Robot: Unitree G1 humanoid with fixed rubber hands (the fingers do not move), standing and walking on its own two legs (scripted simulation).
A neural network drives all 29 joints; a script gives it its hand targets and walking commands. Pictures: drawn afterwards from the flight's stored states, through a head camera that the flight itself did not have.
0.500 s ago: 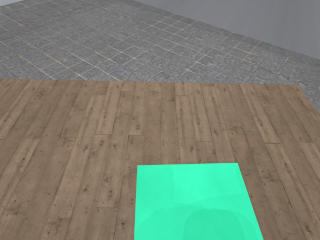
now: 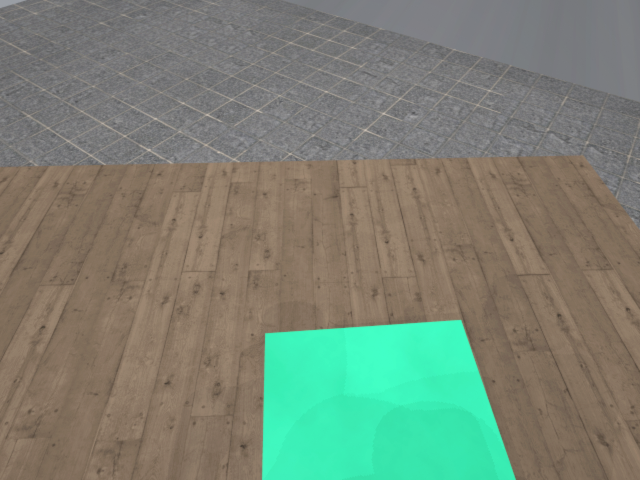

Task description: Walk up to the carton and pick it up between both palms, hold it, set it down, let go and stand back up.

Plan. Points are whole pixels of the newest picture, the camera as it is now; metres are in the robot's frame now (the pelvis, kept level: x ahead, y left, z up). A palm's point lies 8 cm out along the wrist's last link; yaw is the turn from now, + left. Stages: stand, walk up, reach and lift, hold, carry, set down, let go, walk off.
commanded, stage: walk up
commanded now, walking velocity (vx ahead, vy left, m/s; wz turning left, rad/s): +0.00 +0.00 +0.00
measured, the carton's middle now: (369, 429) +0.19 -0.04 -0.04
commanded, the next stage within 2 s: none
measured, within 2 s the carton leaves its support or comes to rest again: neither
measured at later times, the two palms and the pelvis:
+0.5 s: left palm out of the picture -0.04 +0.18 -0.12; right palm out of the picture -0.04 -0.21 -0.13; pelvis -0.01 -0.01 +0.03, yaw +1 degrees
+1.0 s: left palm out of the picture -0.06 +0.28 -0.14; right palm out of the picture -0.07 -0.23 -0.10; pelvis -0.11 +0.01 +0.02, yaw +1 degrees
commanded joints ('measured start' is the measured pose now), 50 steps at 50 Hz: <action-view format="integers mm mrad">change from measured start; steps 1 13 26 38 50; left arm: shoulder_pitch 114 184 280 81 85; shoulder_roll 91 63 159 186 211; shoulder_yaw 18 6 54 77 99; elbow -4 19 6 -95 -183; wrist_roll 6 10 -2 32 18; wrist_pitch -16 -47 -45 3 84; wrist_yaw -2 8 26 25 -36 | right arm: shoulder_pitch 57 156 209 229 93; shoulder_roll -119 -82 -142 -92 -276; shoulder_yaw -15 -18 -65 -78 -73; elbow -18 24 -16 -56 -192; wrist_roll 6 10 19 15 -12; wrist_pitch -5 -6 -6 24 -1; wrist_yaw -11 -12 -33 -25 -26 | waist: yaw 19 -3 4 -49 5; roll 137 -4 -15 -47 152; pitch -34 -52 -108 -111 -130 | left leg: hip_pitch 7 79 -20 -64 -143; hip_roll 140 103 128 37 333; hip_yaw -123 -76 -27 -9 -295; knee -238 -353 -134 -304 -350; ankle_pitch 971 664 818 375 589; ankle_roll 44 29 18 -33 138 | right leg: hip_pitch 15 41 19 -97 -488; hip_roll -63 -102 -188 -217 93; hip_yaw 58 66 49 86 207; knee -249 -347 -167 -60 800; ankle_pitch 500 701 1154 1004 110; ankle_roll -32 -43 -61 -90 62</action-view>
